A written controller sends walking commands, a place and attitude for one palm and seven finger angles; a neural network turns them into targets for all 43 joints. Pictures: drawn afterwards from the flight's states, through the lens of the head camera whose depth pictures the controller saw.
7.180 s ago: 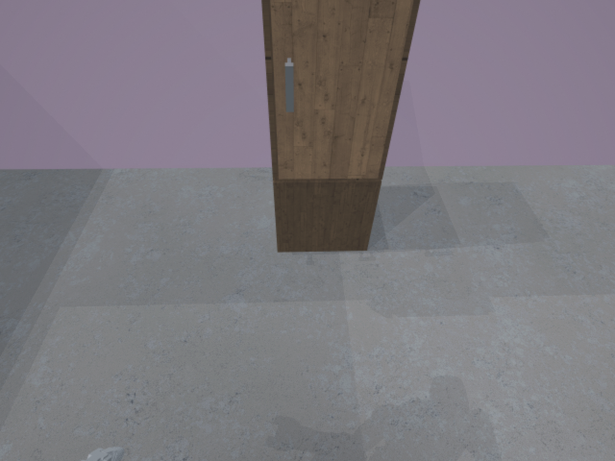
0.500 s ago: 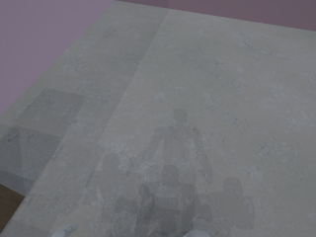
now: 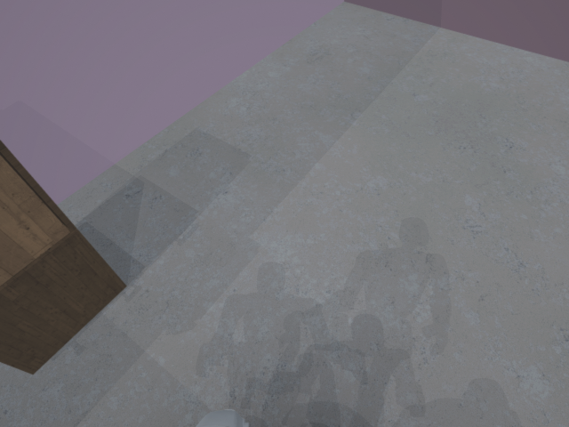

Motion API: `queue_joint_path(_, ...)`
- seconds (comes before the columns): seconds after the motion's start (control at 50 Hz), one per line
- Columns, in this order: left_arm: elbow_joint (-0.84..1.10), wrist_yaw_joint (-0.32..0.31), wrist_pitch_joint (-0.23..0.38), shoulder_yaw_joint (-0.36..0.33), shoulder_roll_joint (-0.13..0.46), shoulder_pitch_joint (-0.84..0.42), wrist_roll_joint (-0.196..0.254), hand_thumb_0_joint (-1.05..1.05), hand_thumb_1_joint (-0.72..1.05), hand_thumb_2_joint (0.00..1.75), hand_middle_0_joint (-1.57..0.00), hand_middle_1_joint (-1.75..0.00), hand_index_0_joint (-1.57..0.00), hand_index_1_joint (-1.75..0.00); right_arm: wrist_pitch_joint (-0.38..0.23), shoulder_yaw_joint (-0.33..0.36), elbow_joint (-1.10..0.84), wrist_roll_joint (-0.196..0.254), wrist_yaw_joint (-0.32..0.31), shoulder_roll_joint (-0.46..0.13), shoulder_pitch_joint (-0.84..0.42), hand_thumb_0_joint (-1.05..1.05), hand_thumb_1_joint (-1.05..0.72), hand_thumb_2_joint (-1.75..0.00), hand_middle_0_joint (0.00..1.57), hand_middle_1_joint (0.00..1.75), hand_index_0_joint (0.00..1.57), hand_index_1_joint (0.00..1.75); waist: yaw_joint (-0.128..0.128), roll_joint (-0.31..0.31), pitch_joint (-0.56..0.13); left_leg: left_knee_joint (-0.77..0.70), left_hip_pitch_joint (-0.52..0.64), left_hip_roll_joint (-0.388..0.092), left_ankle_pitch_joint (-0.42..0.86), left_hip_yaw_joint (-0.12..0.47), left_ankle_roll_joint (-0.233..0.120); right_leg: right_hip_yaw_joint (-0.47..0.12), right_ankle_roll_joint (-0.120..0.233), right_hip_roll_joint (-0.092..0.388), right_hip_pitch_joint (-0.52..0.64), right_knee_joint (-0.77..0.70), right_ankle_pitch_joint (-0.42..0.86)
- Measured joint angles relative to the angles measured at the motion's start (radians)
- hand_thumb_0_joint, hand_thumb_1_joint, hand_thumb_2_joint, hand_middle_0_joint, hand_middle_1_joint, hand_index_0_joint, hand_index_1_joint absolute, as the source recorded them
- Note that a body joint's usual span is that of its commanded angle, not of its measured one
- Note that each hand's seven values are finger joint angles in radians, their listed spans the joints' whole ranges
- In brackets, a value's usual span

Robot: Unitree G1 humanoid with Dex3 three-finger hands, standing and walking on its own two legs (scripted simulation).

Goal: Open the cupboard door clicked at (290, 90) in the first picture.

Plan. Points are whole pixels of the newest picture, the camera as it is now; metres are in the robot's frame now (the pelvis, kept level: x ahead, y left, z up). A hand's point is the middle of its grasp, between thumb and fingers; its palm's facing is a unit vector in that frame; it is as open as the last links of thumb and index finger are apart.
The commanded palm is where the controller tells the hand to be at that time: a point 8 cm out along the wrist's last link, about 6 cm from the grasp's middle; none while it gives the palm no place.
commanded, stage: turn to face it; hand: left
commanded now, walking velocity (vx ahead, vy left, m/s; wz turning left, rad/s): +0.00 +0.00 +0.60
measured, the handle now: out of the picture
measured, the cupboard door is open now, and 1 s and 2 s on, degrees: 0 0 0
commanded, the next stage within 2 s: take the last steps up to it in 1.52 s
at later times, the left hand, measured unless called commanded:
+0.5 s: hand out of the picture +0.07 +0.24 -0.15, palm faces +0.28 -0.92 -0.27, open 7.4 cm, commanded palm none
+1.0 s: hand out of the picture -0.10 +0.19 -0.18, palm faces +0.60 -0.76 -0.25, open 7.4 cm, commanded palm none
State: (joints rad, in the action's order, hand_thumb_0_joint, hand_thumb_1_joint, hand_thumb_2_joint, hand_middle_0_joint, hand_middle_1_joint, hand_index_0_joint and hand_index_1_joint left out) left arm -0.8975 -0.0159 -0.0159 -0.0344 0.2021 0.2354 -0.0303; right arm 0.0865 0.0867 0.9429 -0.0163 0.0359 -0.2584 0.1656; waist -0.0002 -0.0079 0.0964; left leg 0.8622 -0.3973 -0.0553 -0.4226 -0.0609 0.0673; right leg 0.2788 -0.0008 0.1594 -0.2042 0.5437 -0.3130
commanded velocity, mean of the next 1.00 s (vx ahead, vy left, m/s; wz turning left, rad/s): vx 0.00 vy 0.00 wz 0.60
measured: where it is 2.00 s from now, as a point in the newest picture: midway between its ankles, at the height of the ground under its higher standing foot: outside the picture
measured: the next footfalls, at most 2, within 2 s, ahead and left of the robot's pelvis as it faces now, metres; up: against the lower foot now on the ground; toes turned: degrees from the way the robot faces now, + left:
left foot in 0.08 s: +0.04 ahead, +0.14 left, +0.00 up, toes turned +9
right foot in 0.56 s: +0.08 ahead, -0.11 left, +0.00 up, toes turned +17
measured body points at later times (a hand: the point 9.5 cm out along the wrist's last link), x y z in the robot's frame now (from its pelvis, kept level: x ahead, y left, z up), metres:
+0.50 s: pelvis +0.00 +0.01 +0.00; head +0.04 +0.01 +0.45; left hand +0.06 +0.29 -0.13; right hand +0.14 -0.22 -0.15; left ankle +0.00 +0.13 -0.74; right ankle +0.04 -0.13 -0.71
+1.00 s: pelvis -0.01 +0.00 -0.01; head +0.02 +0.03 +0.44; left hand -0.13 +0.23 -0.16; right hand +0.23 -0.16 -0.14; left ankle -0.08 +0.10 -0.74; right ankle +0.04 -0.12 -0.74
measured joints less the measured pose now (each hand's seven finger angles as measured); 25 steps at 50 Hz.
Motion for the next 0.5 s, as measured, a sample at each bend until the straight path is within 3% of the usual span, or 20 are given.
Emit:
queue_joint_path(0.04,-0.009,0.001,-0.004,-0.009,0.017,0.011,0.000,0.00,0.90,0.90,-0.20,-0.30,-0.20,-0.30,-0.010,-0.006,-0.011,0.002,0.000,0.006,-0.014,0.00,-0.91,-0.90,0.20,0.30,0.19,0.30,-0.011,-0.013,0.003,-0.100,0.043,0.006,0.017,-0.023,-0.011,0.023,-0.014,0.017,-0.011,0.036,-0.020)
queue_joint_path(0.08,-0.014,0.003,-0.011,-0.018,0.034,0.030,0.006,0.00,0.90,0.90,-0.20,-0.30,-0.20,-0.30,-0.027,-0.013,-0.031,0.001,0.002,0.004,-0.020,0.00,-0.91,-0.90,0.20,0.30,0.19,0.30,-0.016,-0.019,-0.008,-0.244,0.104,0.014,0.115,-0.035,-0.036,0.042,-0.033,0.036,-0.039,0.107,-0.057)
queue_joint_path(0.1,-0.021,0.005,-0.020,-0.025,0.048,0.031,0.011,0.00,0.90,0.90,-0.20,-0.30,-0.20,-0.30,-0.039,-0.012,-0.036,-0.001,0.000,0.010,-0.027,0.00,-0.91,-0.90,0.20,0.30,0.19,0.30,-0.015,-0.034,-0.010,-0.240,0.094,0.026,0.109,-0.033,-0.066,0.016,-0.050,0.045,-0.074,0.183,-0.114)
queue_joint_path(0.14,-0.034,0.001,-0.046,-0.035,0.072,0.021,0.012,0.00,0.90,0.90,-0.20,-0.30,-0.20,-0.30,-0.055,-0.020,-0.043,0.001,-0.005,0.025,-0.038,0.00,-0.91,-0.90,0.20,0.30,0.19,0.30,-0.022,-0.058,-0.002,-0.207,0.079,0.042,0.085,-0.025,-0.097,-0.088,-0.066,0.019,-0.154,0.369,-0.226)
queue_joint_path(0.18,-0.044,0.000,-0.058,-0.042,0.080,0.008,0.010,0.01,0.90,0.90,-0.20,-0.30,-0.20,-0.30,-0.063,-0.029,-0.049,-0.001,-0.015,0.035,-0.035,0.00,-0.91,-0.90,0.20,0.30,0.20,0.30,-0.021,-0.058,-0.005,-0.229,0.088,0.047,0.094,-0.007,-0.103,-0.149,-0.074,-0.013,-0.218,0.508,-0.223)
queue_joint_path(0.24,-0.038,0.007,-0.053,-0.043,0.078,-0.017,0.012,0.01,0.91,0.90,-0.19,-0.30,-0.20,-0.30,-0.063,-0.036,-0.050,-0.002,-0.028,0.039,-0.024,0.00,-0.91,-0.90,0.20,0.30,0.20,0.30,-0.013,-0.042,-0.008,-0.297,0.112,0.059,0.139,0.028,-0.104,-0.204,-0.083,-0.038,-0.276,0.597,-0.140)
queue_joint_path(0.36,-0.003,0.009,-0.039,-0.035,0.061,-0.057,0.015,0.01,0.91,0.90,-0.19,-0.30,-0.20,-0.30,-0.056,-0.039,-0.038,-0.004,-0.027,0.048,0.004,0.00,-0.91,-0.90,0.21,0.30,0.20,0.30,0.002,-0.016,-0.031,-0.374,0.133,0.086,0.192,0.089,-0.106,-0.260,-0.096,-0.059,-0.277,0.511,-0.089)
queue_joint_path(0.5,0.035,0.003,-0.027,-0.022,0.033,-0.110,0.024,0.00,0.90,0.90,-0.19,-0.30,-0.20,-0.30,-0.042,-0.026,-0.027,-0.010,-0.024,0.045,0.039,0.00,-0.91,-0.90,0.21,0.30,0.20,0.30,0.039,0.021,-0.038,-0.344,0.095,0.107,0.197,0.175,-0.075,-0.268,-0.084,-0.114,-0.160,0.224,-0.114)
